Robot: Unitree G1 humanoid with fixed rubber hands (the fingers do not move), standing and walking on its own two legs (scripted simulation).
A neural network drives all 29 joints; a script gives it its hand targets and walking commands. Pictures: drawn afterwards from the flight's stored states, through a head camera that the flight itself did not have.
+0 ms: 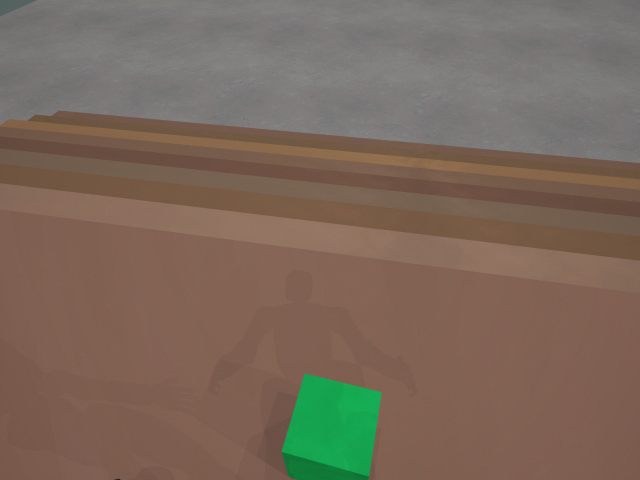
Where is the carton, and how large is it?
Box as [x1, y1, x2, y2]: [282, 374, 381, 479]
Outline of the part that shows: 304,374 282,449 282,454 289,476 297,479 367,479 369,473 381,392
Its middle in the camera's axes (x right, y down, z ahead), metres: +0.03 +0.53 +1.06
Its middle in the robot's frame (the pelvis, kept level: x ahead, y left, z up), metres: +0.39 +0.00 -0.66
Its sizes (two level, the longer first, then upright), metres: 0.210 0.200 0.250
